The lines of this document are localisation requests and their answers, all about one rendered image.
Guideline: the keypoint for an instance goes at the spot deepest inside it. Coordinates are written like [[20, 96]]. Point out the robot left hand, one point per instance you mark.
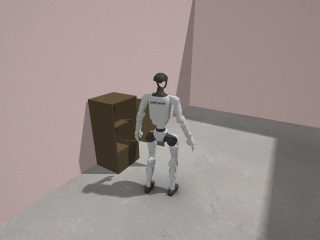
[[138, 133]]

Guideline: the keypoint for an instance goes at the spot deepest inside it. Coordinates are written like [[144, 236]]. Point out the robot right hand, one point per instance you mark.
[[191, 142]]

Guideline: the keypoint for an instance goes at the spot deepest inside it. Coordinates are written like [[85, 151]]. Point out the right robot forearm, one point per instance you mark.
[[185, 128]]

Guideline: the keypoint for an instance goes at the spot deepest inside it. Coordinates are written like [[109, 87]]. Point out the left robot forearm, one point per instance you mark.
[[138, 123]]

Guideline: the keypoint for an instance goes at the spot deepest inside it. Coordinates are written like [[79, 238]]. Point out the left robot upper arm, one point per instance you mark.
[[143, 105]]

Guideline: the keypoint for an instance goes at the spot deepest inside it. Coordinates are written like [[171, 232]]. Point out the right robot upper arm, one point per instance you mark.
[[175, 101]]

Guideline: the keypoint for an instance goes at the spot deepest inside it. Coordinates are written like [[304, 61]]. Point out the cupboard door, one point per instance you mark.
[[147, 124]]

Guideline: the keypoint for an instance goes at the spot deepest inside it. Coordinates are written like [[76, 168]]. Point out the humanoid robot head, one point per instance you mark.
[[159, 78]]

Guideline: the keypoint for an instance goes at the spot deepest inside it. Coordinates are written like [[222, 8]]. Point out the right robot shin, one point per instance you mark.
[[173, 175]]

